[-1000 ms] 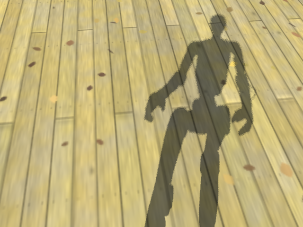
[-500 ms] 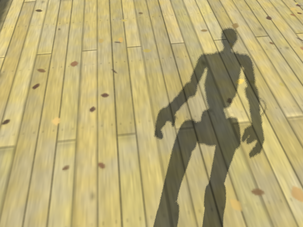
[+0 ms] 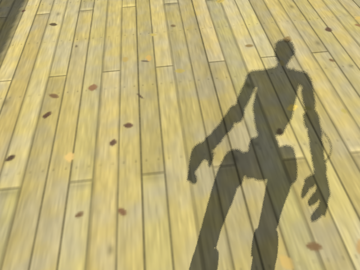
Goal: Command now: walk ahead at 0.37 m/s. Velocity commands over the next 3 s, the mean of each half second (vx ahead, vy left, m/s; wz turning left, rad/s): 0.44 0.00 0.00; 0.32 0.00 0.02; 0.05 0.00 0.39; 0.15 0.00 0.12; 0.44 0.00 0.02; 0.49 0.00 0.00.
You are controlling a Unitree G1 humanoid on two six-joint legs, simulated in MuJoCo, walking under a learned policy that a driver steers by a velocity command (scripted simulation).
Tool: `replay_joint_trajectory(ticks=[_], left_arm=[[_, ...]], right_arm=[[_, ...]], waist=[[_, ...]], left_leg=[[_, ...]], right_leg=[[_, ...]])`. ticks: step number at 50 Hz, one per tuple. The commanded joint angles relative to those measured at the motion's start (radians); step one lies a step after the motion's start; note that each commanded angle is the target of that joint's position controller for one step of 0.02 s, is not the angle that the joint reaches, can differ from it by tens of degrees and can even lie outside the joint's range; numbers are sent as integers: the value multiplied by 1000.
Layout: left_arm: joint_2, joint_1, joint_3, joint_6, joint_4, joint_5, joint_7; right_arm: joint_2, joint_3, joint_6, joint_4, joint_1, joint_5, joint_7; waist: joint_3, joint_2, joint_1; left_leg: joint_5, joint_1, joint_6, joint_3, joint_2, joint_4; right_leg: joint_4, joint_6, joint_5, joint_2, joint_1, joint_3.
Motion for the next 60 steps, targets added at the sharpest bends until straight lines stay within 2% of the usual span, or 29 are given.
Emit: replay_joint_trajectory(ticks=[1, 2, 3, 6, 12, 16, 19, 21, 22, 23, 24, 25, 26, 27, 28, 30, 32, 34, 37, 41, 45, 47, 48, 49, 50, 51, 53, 55, 60], left_arm=[[154, 256, 17, -26, 42, 14, -6], [110, 180, 1, -34, 13, 16, -7], [95, 135, -9, -37, -3, 18, -10], [69, 146, -28, -27, -4, 28, -3], [136, 208, -22, -13, -3, 32, 31], [135, 275, -17, -8, 14, 17, 33], [145, 278, -7, 2, 18, 10, 35], [169, 249, 3, 10, 8, 13, 35], [169, 230, 3, 18, 2, 16, 34], [146, 227, -7, 24, -9, 24, 35], [47, 324, -36, 16, -30, 35, 26], [-14, 357, -57, -10, -20, 22, 18], [94, 241, -28, -32, -46, -12, 13], [128, 161, -20, -44, -75, -26, 16], [132, 127, -14, -46, -79, -16, 25], [93, 165, -8, -23, -68, 3, 32], [63, 175, -8, -1, -67, 5, 35], [77, 112, -2, 8, -95, 15, 42], [59, 34, -6, 5, -127, 33, 38], [44, -88, -21, 6, -154, 27, 23], [89, -108, -15, 1, -167, 34, 12], [144, -8, 7, -11, -132, 50, 18], [217, 59, 21, -14, -123, 65, 27], [229, 106, 25, 3, -117, 58, 37], [158, 128, 6, 20, -125, 41, 38], [168, 89, 5, 28, -141, 33, 41], [146, -54, -3, 39, -176, 36, 57], [138, -121, -3, 50, -182, 49, 64], [157, -139, 8, 59, -175, 47, 86]], right_arm=[[-92, -15, -53, -148, -153, 25, 4], [-97, -18, -60, -145, -157, 36, 14], [-93, -22, -64, -140, -161, 31, 15], [-83, -38, -48, -137, -165, 9, 22], [-36, -21, -32, -220, -385, -1, 29], [-42, -11, -36, -255, -494, 6, 48], [-66, -14, -43, -279, -518, 9, 65], [-110, -33, -46, -267, -438, 8, 68], [-142, -54, -44, -231, -310, 7, 64], [-185, -78, -40, -175, -125, 8, 56], [-280, -99, -38, -143, 24, -18, 49], [-256, -84, -38, -130, 53, -17, 58], [-183, -61, -46, -136, -25, -8, 60], [-148, -49, -52, -159, -130, -7, 59], [-118, -38, -57, -173, -208, -16, 61], [-73, -24, -66, -172, -262, -34, 69], [-78, -23, -68, -153, -233, -29, 65], [-112, -26, -69, -139, -201, -34, 51], [-118, -22, -55, -123, -169, -39, 30], [-136, -19, -38, -91, -105, -31, 17], [-136, -22, -13, -68, -113, -19, 10], [-125, -19, -3, -64, -103, -13, 9], [-101, -10, -9, -79, -58, -32, 12], [-16, 14, -12, -67, 41, -30, 13], [-64, 6, -2, -84, -22, -11, 11], [-143, -21, 13, -110, -86, 9, 6], [-133, -36, 55, -123, -136, 11, -14], [-104, -43, 89, -134, -112, -2, -27], [-77, -45, 97, -181, -140, -8, -20]], waist=[[-24, -201, 109], [25, -153, 76], [49, -112, 52], [55, -121, 24], [103, -106, 60], [131, -107, 84], [124, -111, 60], [51, -141, -1], [-30, -148, -73], [-140, -136, -151], [-308, 63, -130], [-420, 208, -108], [-271, 138, -110], [-140, 87, -81], [-76, 15, -48], [-41, 33, 19], [-21, 28, 34], [23, 7, 35], [13, 5, 27], [-16, 16, -23], [-27, 27, -8], [-71, -19, 42], [-177, -95, 25], [-305, -261, 6], [-365, -269, 58], [-305, -206, 58], [-153, -134, 13], [-86, -184, -24], [-110, -182, -23]], left_leg=[[-61, -652, 42, -91, -47, 557], [35, -666, 72, -94, 1, 575], [127, -661, 87, -77, 40, 535], [255, -570, 68, -33, 84, 401], [451, -572, 2, 20, 59, 48], [521, -529, 20, 38, 30, -88], [474, -513, 60, 26, 21, -148], [418, -363, 92, 57, -25, -156], [404, -196, 116, 84, -61, -157], [394, 63, 147, 63, -50, -143], [254, 458, 272, -320, 208, -161], [47, 555, 351, -731, 339, -377], [-27, 439, 292, -671, 301, -431], [35, 282, 256, -527, 274, -452], [149, 127, 239, -406, 240, -479], [273, -48, 218, -259, 176, -531], [318, -103, 233, -194, 158, -570], [549, -120, 246, -137, 159, -576], [864, -106, 218, -15, 114, -525], [852, -63, 191, 28, 97, -491], [854, 61, 181, -24, 147, -379], [833, 64, 128, -38, 83, -231], [633, -45, 88, -21, 17, -86], [151, -285, 24, 21, -81, 167], [-262, -365, -8, -15, -115, 358], [-264, -426, -9, -45, -86, 480], [-130, -454, -27, -35, -23, 502], [-33, -358, -41, -3, -7, 456], [76, -272, -27, 39, 13, 242]], right_leg=[[-395, -243, -144, -412, 475, 749], [-400, -203, -120, -370, 408, 619], [-416, -170, -80, -333, 357, 516], [-453, -123, 138, -249, 268, 312], [-506, -133, 271, -228, 209, 190], [-506, -127, 279, -250, 242, 149], [-449, -108, 369, -292, 340, 137], [-334, -87, 649, -297, 374, 119], [-177, -67, 808, -267, 356, 88], [52, -34, 779, -215, 238, 56], [444, 21, 394, -94, -122, 24], [669, 37, -283, 39, -311, 151], [771, 13, -261, -22, -419, 211], [761, -6, -163, -77, -451, 175], [708, -9, -67, -128, -403, 157], [618, -7, 23, -182, -277, 163], [557, 4, 36, -193, -262, 150], [468, 36, 93, -190, -313, 135], [245, 65, 243, -162, -299, 105], [27, 65, 404, -101, -189, 73], [-66, 28, 295, -83, -171, 98], [-209, -5, 511, -75, 5, 96], [-122, -52, 925, -197, 233, 188], [-67, -215, 1099, -384, 508, 358], [-125, -273, 982, -454, 498, 462], [-187, -246, 738, -435, 401, 434], [-291, -185, 330, -372, 168, 325], [-365, -157, 125, -322, -23, 230], [-374, -172, 191, -328, -35, 104]])
Next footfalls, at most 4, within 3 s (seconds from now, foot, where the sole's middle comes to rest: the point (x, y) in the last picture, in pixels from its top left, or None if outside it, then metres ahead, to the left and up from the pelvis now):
0.46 left None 0.40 0.15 -0.76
0.94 right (211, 240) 0.63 -0.06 -0.76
1.36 left None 0.52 0.18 -0.76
1.76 right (208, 252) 0.58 -0.04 -0.76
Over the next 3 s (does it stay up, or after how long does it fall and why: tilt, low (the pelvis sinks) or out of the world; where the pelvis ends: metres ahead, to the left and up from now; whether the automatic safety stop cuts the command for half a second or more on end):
stays up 1.05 0.26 0.02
